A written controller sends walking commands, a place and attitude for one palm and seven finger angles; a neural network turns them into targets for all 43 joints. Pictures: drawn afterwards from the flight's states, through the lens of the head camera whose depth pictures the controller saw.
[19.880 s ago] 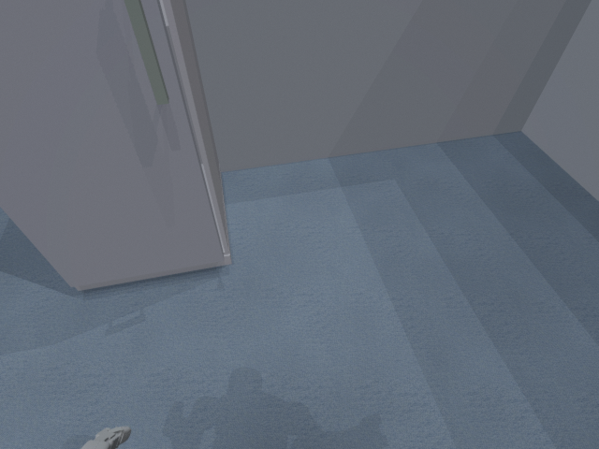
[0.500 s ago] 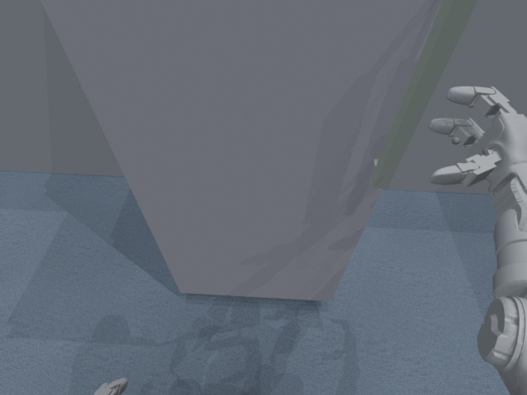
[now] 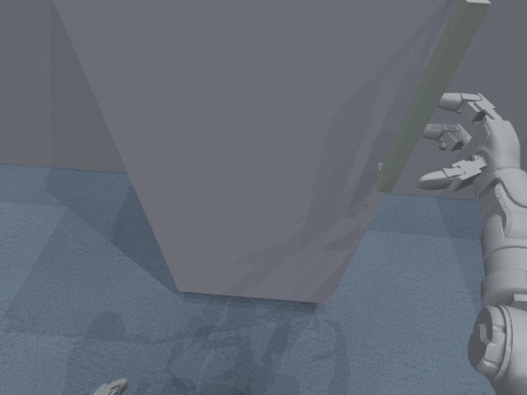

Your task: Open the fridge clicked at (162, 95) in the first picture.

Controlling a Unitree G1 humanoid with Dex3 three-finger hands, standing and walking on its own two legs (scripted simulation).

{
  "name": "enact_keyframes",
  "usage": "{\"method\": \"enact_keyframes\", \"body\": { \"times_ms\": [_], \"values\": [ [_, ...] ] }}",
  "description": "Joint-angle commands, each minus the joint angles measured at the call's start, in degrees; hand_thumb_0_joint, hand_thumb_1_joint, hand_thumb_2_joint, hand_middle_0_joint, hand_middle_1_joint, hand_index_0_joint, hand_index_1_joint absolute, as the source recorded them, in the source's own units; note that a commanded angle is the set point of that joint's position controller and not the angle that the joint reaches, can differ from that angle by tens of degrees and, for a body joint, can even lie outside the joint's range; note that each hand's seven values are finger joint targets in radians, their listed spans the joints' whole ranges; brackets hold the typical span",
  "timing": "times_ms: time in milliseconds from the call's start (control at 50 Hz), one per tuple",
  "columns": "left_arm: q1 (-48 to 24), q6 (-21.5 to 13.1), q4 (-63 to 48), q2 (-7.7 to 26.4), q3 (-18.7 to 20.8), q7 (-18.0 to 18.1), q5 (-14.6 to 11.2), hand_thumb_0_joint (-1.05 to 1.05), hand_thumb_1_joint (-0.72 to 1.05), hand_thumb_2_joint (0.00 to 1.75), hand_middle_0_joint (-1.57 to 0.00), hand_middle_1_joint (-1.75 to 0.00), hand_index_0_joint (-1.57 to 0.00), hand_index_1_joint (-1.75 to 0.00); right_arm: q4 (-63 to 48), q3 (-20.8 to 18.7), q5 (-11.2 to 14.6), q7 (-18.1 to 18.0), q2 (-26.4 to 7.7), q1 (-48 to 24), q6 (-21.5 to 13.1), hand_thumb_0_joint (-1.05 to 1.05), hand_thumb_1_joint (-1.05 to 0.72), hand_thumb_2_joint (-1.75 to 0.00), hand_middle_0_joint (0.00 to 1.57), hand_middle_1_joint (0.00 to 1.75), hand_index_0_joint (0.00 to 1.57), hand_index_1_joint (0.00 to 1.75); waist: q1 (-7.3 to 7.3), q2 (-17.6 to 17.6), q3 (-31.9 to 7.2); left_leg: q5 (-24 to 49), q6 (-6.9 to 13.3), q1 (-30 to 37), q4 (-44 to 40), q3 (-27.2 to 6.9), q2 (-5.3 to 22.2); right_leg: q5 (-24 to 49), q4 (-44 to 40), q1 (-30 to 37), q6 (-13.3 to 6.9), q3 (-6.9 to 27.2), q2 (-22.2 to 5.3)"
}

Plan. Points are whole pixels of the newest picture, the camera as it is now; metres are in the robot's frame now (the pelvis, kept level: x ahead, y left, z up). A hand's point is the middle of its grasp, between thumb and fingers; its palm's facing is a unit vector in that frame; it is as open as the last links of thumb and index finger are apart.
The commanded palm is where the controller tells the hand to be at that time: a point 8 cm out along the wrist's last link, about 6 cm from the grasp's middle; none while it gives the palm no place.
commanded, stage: feel for the door with the fingertips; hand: right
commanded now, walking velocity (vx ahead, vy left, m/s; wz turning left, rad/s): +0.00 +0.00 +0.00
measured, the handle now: (413, 108) +0.51 -0.16 +0.19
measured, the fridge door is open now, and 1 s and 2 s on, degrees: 0 0 0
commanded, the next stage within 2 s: slide the fingers in behind the handle in 0.60 s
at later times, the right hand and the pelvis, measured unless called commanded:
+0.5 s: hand (438, 141) +0.46 -0.20 +0.17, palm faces -0.01 +1.00 -0.02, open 14.0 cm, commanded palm +0.45 -0.24 +0.17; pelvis -0.01 +0.01 +0.00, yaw -1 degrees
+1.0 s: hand (439, 140) +0.47 -0.20 +0.17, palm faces -0.03 +1.00 +0.00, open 13.7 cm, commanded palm +0.45 -0.23 +0.17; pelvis -0.01 +0.00 +0.00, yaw -1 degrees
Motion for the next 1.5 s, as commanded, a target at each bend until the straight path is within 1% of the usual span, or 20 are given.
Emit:
{"method": "enact_keyframes", "body": {
  "times_ms": [0,60,120,200,340,520,600,620,700,780,820,840,940,1020,1100,1200,1220,1260,1400,1480],
  "values": [
    [-0.5,-2.3,-6.3,8.0,3.1,0.7,-0.3,0.00,0.90,0.90,-0.20,-0.30,-0.20,-0.30,-13.8,-2.8,1.0,-2.2,-13.5,-26.7,-2.6,0.00,0.50,-0.30,0.30,1.20,0.30,1.20,0.01,2.0,-16.6,17.5,1.7,15.8,0.4,-1.9,-1.4,20.7,-3.6,0.6,-0.9,3.0,0.5],
    [-1.2,-2.3,-6.3,7.6,2.7,0.8,-0.4,0.00,0.90,0.90,-0.20,-0.30,-0.20,-0.30,-12.7,-2.0,-1.3,-4.3,-13.5,-29.2,-1.5,0.00,0.50,-0.30,0.30,1.20,0.30,1.20,0.21,-0.8,-14.0,14.0,1.8,14.0,-0.2,-2.2,-1.2,16.8,-4.3,-0.6,-0.9,3.0,0.9],
    [-1.6,-2.5,-6.4,7.0,2.6,1.0,-0.4,0.00,0.90,0.90,-0.20,-0.30,-0.20,-0.30,-15.5,-0.6,-2.3,-5.6,-12.9,-33.2,-2.7,0.00,0.50,-0.30,0.30,1.20,0.30,1.20,0.89,-3.0,-17.0,14.9,1.9,14.9,0.0,-2.6,-1.1,17.9,-3.8,1.5,-1.0,3.1,1.0],
    [-0.6,-3.0,-5.7,7.4,2.7,1.5,0.0,0.00,0.90,0.90,-0.20,-0.30,-0.20,-0.30,-14.1,-2.5,-1.2,-5.2,-14.8,-34.2,-4.8,0.00,0.50,-0.30,0.30,1.20,0.30,1.20,0.69,1.9,-21.4,18.6,1.8,18.7,0.6,-2.6,-1.3,20.9,-3.5,2.5,-1.0,3.4,0.8],
    [0.5,-2.5,-4.0,8.3,2.2,1.6,-0.3,0.00,0.90,0.90,-0.20,-0.30,-0.20,-0.30,2.5,-1.5,-3.4,-3.4,-15.6,-35.0,-3.0,0.00,0.50,-0.30,0.30,1.20,0.30,1.20,2.21,1.3,-12.3,12.5,1.5,12.8,0.1,-3.0,-0.5,12.6,-3.6,-4.5,-1.0,2.8,1.3],
    [3.3,-3.2,-3.7,8.7,3.0,1.5,0.2,0.00,0.90,0.90,-0.20,-0.30,-0.20,-0.30,-2.3,-2.6,-1.1,-0.5,-17.8,-42.7,-9.4,0.00,0.50,-0.30,0.30,1.20,0.30,1.20,2.86,-0.9,-23.5,17.9,1.5,15.7,2.5,-3.5,-1.2,18.3,-1.0,-1.2,-1.0,3.6,1.2],
    [4.3,-3.0,-2.3,9.0,2.8,1.6,0.2,0.00,0.90,0.90,-0.20,-0.30,-0.20,-0.30,0.9,0.2,-1.8,-0.9,-15.9,-46.0,-8.5,0.00,0.50,-0.30,0.30,1.20,0.30,1.20,4.91,-2.9,-18.0,13.1,1.5,10.9,1.3,-2.9,-1.3,14.6,-1.4,-2.5,-1.0,3.9,1.2],
    [4.8,-3.2,-1.8,9.1,3.0,1.6,0.2,0.00,0.90,0.90,-0.20,-0.30,-0.20,-0.30,0.9,-1.1,-2.2,-1.3,-17.5,-47.0,-8.5,0.00,0.50,-0.30,0.30,1.20,0.30,1.20,4.98,-2.9,-17.9,12.3,1.4,10.3,1.0,-2.9,-1.4,14.0,-1.6,-2.6,-1.0,4.3,1.1],
    [6.1,-3.5,-1.4,9.0,3.1,1.4,0.5,0.00,0.90,0.90,-0.20,-0.30,-0.20,-0.30,1.2,0.7,-2.0,-1.8,-14.9,-46.1,-8.6,0.00,0.50,-0.30,0.30,1.20,0.30,1.20,5.18,-2.7,-19.7,13.1,1.6,9.6,1.4,-2.1,-1.7,16.7,-1.2,-0.8,-0.8,4.6,0.9],
    [6.2,-4.0,-1.2,9.1,3.1,1.0,0.7,0.00,0.90,0.90,-0.20,-0.30,-0.20,-0.30,2.3,1.3,-1.5,-1.7,-12.8,-45.2,-8.6,0.00,0.50,-0.30,0.30,1.20,0.30,1.20,5.23,-0.9,-19.1,11.6,1.5,8.3,1.3,-1.9,-1.9,15.4,-1.4,-0.8,-0.6,5.1,0.7],
    [6.1,-4.0,-1.5,9.2,3.1,0.9,0.7,0.00,0.90,0.90,-0.20,-0.30,-0.20,-0.30,0.6,-0.1,-1.5,-1.7,-14.6,-45.0,-9.1,0.00,0.50,-0.30,0.30,1.20,0.30,1.20,4.37,-2.4,-20.1,12.0,1.7,9.0,1.7,-2.0,-1.8,16.4,-1.3,-0.5,-0.5,5.2,0.8],
    [5.7,-4.1,-1.6,8.9,3.0,0.7,0.7,0.00,0.90,0.90,-0.20,-0.30,-0.20,-0.30,0.0,1.6,-1.7,-1.7,-12.7,-45.7,-9.2,0.00,0.50,-0.30,0.30,1.20,0.30,1.20,4.63,-4.0,-20.6,12.3,1.7,8.7,1.7,-2.0,-1.8,16.9,-1.3,0.4,-0.3,5.1,0.9],
    [5.4,-4.1,-2.0,9.0,3.0,0.7,0.6,0.00,0.90,0.90,-0.20,-0.30,-0.20,-0.30,0.5,0.5,-1.6,-1.9,-13.4,-43.2,-8.8,0.00,0.50,-0.30,0.30,1.20,0.30,1.20,3.90,-0.9,-19.3,12.0,1.7,8.8,2.1,-1.8,-1.9,16.7,-1.3,-0.6,-0.4,5.3,0.6],
    [4.5,-4.4,-2.7,8.4,3.0,0.3,0.6,0.00,0.90,0.90,-0.20,-0.30,-0.20,-0.30,-3.6,2.8,-0.9,-2.0,-9.3,-42.4,-8.5,0.00,0.50,-0.30,0.30,1.20,0.30,1.20,3.54,-4.2,-20.5,14.2,1.9,8.0,2.6,-1.6,-1.9,21.2,-0.6,2.5,0.0,5.3,0.4],
    [3.6,-4.1,-3.2,8.2,3.0,0.2,0.5,0.00,0.90,0.90,-0.20,-0.30,-0.20,-0.30,-5.4,4.1,-0.4,-2.5,-7.3,-39.5,-7.4,0.00,0.50,-0.30,0.30,1.20,0.30,1.20,3.34,-1.1,-19.7,15.4,1.9,9.3,2.6,-1.2,-1.9,22.8,-0.6,2.2,-0.2,5.0,0.3],
    [2.6,-4.1,-3.1,7.7,3.0,0.2,0.4,0.00,0.90,0.90,-0.20,-0.30,-0.20,-0.30,-8.0,6.0,-0.4,-3.4,-4.4,-40.9,-5.7,0.00,0.50,-0.30,0.30,1.20,0.30,1.20,3.41,-2.8,-18.8,16.2,1.9,8.7,2.6,-1.0,-1.8,25.1,-0.5,3.6,0.0,5.1,0.2],
    [2.6,-4.2,-3.0,7.8,3.2,0.1,0.5,0.00,0.90,0.90,-0.20,-0.30,-0.20,-0.30,-9.8,4.5,-0.7,-3.8,-6.2,-41.6,-5.8,0.00,0.50,-0.30,0.30,1.20,0.30,1.20,3.13,-2.9,-20.7,17.1,1.8,9.2,2.8,-1.2,-1.9,26.2,-0.3,4.7,0.2,5.4,0.2],
    [2.0,-4.2,-3.1,7.3,3.0,-0.1,0.3,0.00,0.90,0.90,-0.20,-0.30,-0.20,-0.30,-8.7,7.0,-0.6,-4.0,-2.4,-39.9,-4.9,0.00,0.50,-0.30,0.30,1.20,0.30,1.20,3.13,-3.0,-19.5,17.0,1.8,8.1,2.7,-1.0,-1.9,27.1,-0.1,5.2,0.4,5.5,0.2],
    [1.4,-3.5,-2.9,7.6,2.8,0.4,0.5,0.00,0.90,0.90,-0.20,-0.30,-0.20,-0.30,-6.5,2.8,-0.8,-4.8,-7.4,-39.2,-4.5,0.00,0.50,-0.30,0.30,1.20,0.30,1.20,2.49,2.0,-19.1,18.2,1.9,12.4,2.8,-1.2,-1.5,23.0,-0.7,1.4,-0.5,4.8,0.9],
    [0.8,-3.0,-3.7,7.2,2.5,0.5,0.4,0.00,0.90,0.90,-0.20,-0.30,-0.20,-0.30,-4.9,1.0,-1.9,-4.7,-9.8,-37.6,-4.8,0.00,0.50,-0.30,0.30,1.20,0.30,1.20,1.64,0.9,-18.8,19.1,1.9,13.9,3.0,-1.9,-1.3,21.4,-1.0,-0.5,-0.8,4.0,1.4]
  ]
}}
